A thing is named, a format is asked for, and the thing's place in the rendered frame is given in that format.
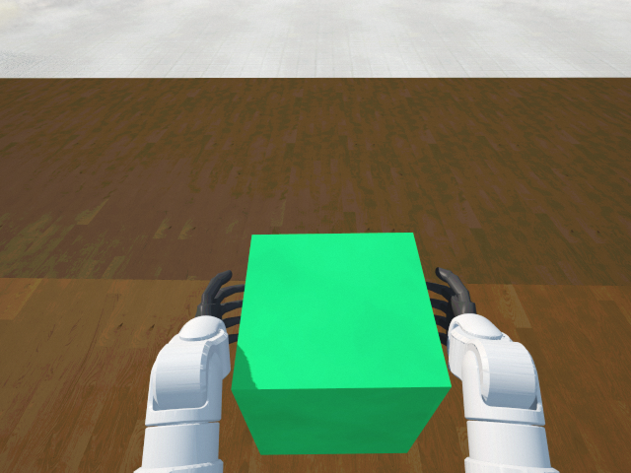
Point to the left robot hand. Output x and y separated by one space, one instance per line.
213 295

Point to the right robot hand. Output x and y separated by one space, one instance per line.
457 296

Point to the carton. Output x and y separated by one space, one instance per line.
338 349

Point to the right robot forearm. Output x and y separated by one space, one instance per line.
501 393

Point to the left robot forearm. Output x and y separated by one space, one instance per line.
185 393

